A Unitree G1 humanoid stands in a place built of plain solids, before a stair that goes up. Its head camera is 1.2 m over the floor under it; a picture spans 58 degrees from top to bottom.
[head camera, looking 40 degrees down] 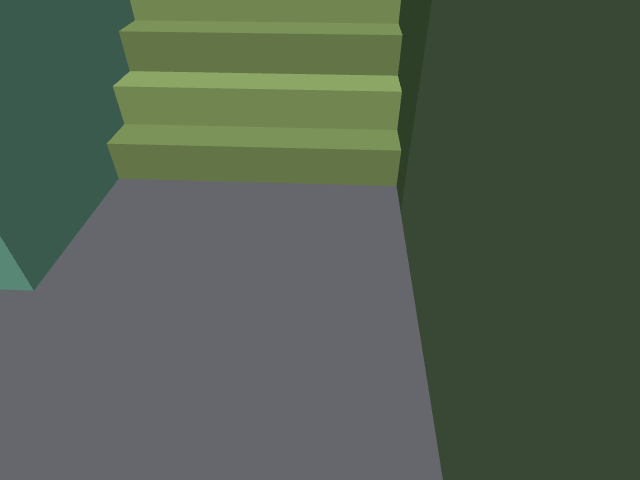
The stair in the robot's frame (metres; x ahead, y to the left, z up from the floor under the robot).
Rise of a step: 0.20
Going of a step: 0.22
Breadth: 1.43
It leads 3 degrees to the right of straight ahead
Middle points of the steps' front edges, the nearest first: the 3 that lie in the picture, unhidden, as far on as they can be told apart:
1.89 0.33 0.20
2.11 0.32 0.40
2.33 0.31 0.60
